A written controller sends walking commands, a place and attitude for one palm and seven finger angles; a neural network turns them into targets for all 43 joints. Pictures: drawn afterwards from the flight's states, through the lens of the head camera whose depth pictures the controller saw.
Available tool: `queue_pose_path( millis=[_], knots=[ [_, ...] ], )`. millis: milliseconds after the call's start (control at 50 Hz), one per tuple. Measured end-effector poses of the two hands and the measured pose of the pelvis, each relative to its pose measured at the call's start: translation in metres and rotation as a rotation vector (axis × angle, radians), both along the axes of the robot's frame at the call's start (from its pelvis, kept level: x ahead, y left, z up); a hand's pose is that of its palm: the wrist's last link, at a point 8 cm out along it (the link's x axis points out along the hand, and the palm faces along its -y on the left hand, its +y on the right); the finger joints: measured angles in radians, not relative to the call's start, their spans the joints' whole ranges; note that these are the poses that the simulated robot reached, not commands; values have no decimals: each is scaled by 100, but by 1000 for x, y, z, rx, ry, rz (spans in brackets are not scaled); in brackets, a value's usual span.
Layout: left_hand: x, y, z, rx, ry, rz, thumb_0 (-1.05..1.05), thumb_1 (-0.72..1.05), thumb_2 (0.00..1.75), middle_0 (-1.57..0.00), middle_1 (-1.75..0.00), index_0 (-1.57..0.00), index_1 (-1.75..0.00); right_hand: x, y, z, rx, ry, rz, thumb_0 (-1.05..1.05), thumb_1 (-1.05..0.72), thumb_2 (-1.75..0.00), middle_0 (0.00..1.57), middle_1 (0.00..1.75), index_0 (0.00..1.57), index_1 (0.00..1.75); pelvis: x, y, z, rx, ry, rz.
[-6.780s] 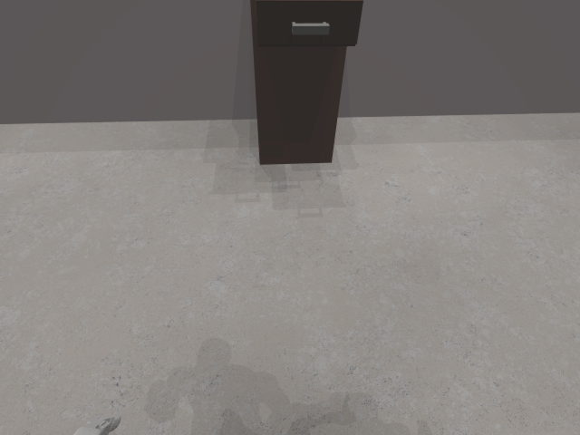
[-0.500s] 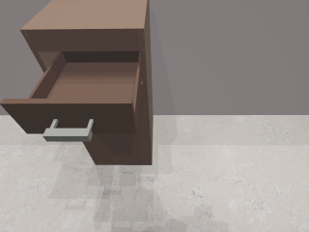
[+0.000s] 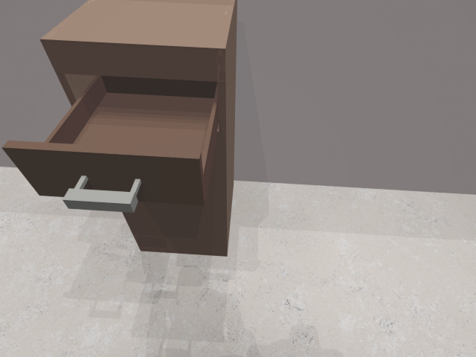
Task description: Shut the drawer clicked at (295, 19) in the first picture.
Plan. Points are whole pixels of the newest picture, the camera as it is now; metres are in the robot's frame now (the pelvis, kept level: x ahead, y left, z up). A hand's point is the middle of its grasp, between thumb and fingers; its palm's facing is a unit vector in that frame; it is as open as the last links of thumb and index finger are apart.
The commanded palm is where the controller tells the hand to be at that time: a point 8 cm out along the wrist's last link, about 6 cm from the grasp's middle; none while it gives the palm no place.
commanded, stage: look again from close up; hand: left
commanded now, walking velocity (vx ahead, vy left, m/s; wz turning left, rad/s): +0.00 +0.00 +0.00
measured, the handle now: (105, 191) +0.39 +0.28 +0.04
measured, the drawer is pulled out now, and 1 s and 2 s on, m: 0.26 0.26 0.26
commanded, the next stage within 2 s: shuffle to correct the standing spot in 0.46 s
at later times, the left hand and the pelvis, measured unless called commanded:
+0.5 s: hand out of the picture -0.05 +0.25 -0.18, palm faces +0.04 -0.98 -0.18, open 7.4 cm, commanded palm none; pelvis -0.03 +0.07 +0.00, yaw +1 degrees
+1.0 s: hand out of the picture -0.09 +0.21 -0.19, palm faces +0.09 -0.99 -0.09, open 7.4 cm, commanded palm none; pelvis -0.03 +0.07 -0.01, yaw +1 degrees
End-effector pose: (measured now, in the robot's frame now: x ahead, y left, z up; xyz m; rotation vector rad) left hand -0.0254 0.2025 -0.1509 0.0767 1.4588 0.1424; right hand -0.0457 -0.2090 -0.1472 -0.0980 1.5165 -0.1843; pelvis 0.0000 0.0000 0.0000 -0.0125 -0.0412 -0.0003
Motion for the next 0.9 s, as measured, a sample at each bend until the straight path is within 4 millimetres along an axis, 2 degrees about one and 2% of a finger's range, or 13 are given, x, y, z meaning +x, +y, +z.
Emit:
queue_pose_path(
  millis=[100,160,240,360,500,620,760,840,900],
  knots=[
    [-8,7,-2,-3,-10,-31,0,91,90,-20,-30,-20,-30,26,9,1,-23,-101,7,0,-91,-90,20,30,20,30,-5,17,-2,-11,5,-19],
    [-8,22,-9,-11,-26,-31,0,91,90,-20,-30,-20,-30,41,17,2,-51,-175,21,1,-92,-90,20,30,20,30,-7,30,-6,-15,-14,-11],
    [-3,43,-14,-5,-77,-23,0,91,90,-20,-30,-20,-30,50,25,8,-77,-228,52,2,-94,-90,20,30,20,30,-10,44,-7,-16,-25,-8],
    [-3,73,-11,16,-121,-33,0,91,90,-20,-30,-20,-30,50,39,14,-82,-259,79,1,-94,-90,20,30,20,30,-22,61,-6,-13,-14,-1],
    [-27,94,-4,46,-88,-24,0,91,90,-20,-30,-20,-30,35,51,12,-58,-223,93,1,-93,-90,21,30,20,30,-33,70,-4,-6,3,19],
    [-57,92,0,51,-34,5,0,91,90,-20,-30,-20,-30,22,55,7,-29,-178,103,1,-92,-90,21,30,20,30,-37,70,-3,-5,7,32],
    [-88,72,3,18,22,49,0,91,90,-20,-30,-20,-30,16,53,6,-14,-152,106,1,-91,-90,21,30,20,30,-37,65,0,-4,13,36],
    [-98,62,-2,-15,51,76,0,91,90,-20,-30,-20,-30,17,51,5,-27,-156,104,0,-91,-90,20,30,20,30,-36,65,-4,-7,11,41],
    [-98,58,-10,-38,58,85,0,91,90,-20,-30,-20,-30,18,52,4,-41,-163,98,0,-91,-90,20,30,20,30,-33,68,-8,-10,4,43]
  ],
)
